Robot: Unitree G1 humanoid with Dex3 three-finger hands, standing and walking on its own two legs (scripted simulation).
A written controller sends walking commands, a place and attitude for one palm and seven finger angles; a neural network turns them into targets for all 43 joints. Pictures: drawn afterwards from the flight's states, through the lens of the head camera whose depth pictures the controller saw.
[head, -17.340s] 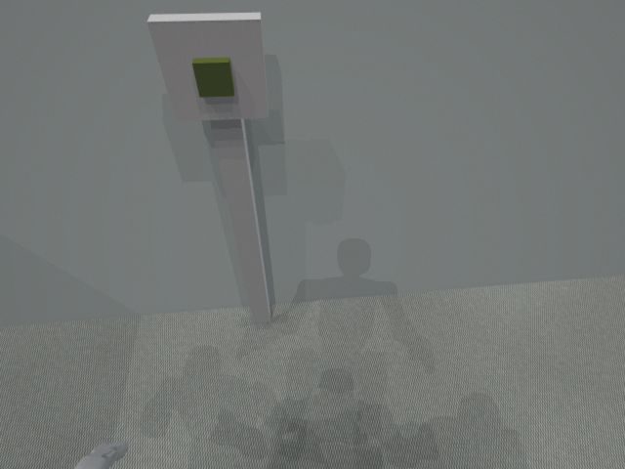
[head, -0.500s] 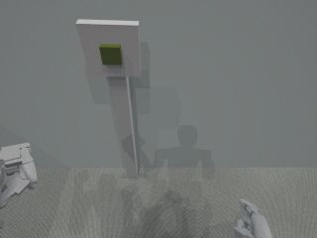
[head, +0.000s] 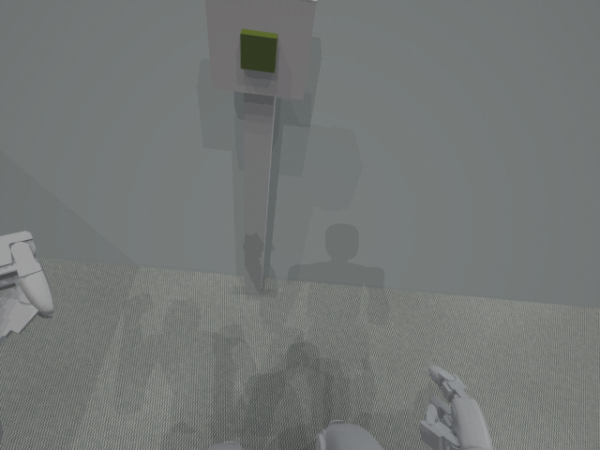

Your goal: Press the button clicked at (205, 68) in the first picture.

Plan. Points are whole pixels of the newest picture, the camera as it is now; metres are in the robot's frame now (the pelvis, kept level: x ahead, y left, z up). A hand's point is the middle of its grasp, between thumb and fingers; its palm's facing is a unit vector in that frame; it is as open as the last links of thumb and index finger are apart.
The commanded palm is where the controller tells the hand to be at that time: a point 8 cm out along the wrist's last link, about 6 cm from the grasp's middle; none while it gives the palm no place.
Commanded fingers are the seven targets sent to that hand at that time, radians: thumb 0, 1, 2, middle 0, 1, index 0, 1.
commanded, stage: stop stepping back and stand still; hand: left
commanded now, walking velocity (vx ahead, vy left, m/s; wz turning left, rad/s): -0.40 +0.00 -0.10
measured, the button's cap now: (258, 50) +0.68 +0.13 +0.17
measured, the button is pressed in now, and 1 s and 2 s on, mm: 0 0 0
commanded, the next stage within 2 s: let the arm hang, fingers relaxed in 1.06 s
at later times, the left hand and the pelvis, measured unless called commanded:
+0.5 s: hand (50, 398) +0.14 +0.21 +0.16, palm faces +0.37 -0.85 -0.38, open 3.1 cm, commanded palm +0.08 +0.26 +0.19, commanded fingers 0.00 0.90 0.90 -1.30 -1.50 -1.30 -1.50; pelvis -0.06 -0.02 +0.01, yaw -2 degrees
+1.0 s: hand out of the picture +0.09 +0.24 +0.17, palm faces +0.37 -0.84 -0.40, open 3.1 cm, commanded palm +0.04 +0.28 +0.19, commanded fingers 0.00 0.90 0.90 -1.30 -1.50 -1.30 -1.50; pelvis -0.10 +0.01 +0.01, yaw -2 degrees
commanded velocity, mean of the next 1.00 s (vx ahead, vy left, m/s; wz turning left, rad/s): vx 0.06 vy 0.03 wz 0.00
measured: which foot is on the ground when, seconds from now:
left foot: down 0.00-0.24, up 0.26-0.46, down 0.48-1.00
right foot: up 0.00-0.20, down 0.22-1.00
